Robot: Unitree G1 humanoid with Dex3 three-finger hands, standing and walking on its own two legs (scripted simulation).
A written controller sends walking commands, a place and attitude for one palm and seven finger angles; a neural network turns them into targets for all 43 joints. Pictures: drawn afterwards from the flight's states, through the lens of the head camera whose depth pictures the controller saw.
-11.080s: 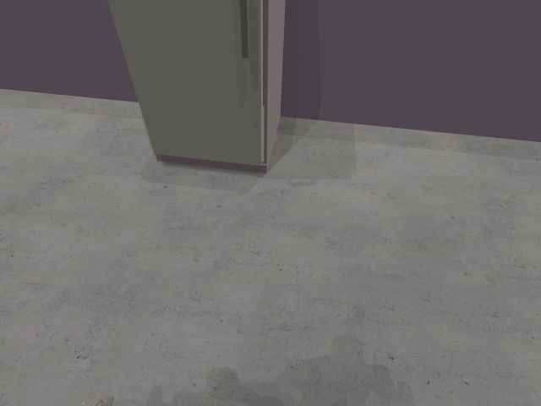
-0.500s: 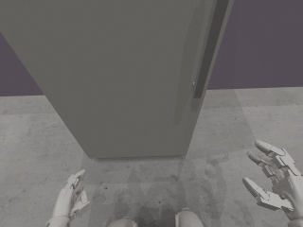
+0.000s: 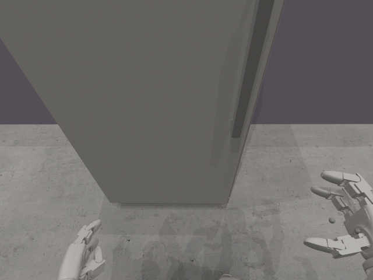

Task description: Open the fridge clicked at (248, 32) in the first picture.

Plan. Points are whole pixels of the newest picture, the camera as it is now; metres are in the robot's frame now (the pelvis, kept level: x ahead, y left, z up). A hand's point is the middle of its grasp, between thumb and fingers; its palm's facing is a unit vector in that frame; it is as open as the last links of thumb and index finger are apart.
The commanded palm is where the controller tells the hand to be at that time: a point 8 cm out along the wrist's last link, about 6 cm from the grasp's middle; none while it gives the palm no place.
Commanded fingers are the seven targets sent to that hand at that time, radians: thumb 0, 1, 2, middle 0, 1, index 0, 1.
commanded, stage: raise the hand to about handle height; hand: right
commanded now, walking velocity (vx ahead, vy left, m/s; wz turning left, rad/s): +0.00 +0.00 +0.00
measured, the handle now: (247, 65) +0.54 -0.11 +0.19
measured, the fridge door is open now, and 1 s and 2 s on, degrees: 0 0 0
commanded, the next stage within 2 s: move the hooked fingers beside the handle in 0.98 s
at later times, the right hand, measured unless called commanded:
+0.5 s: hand (361, 191) +0.27 -0.28 +0.12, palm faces +0.02 +1.00 -0.05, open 13.9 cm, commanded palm +0.23 -0.33 +0.13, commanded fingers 0.00 0.50 -0.30 0.30 1.20 0.30 1.20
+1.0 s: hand (347, 189) +0.27 -0.26 +0.12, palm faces +0.01 +1.00 -0.04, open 13.9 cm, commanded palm +0.24 -0.31 +0.13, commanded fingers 0.00 0.50 -0.30 0.30 1.20 0.30 1.20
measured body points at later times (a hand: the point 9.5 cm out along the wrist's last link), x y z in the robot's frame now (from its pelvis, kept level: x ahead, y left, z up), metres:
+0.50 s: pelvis +0.00 +0.00 +0.02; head +0.01 -0.01 +0.47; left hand +0.17 +0.23 -0.05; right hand +0.26 -0.33 +0.13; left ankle -0.01 +0.13 -0.69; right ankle +0.04 -0.09 -0.69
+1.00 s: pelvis +0.00 +0.01 +0.02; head +0.01 +0.01 +0.47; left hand +0.17 +0.26 -0.05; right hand +0.26 -0.31 +0.12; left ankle -0.01 +0.13 -0.69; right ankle +0.04 -0.09 -0.69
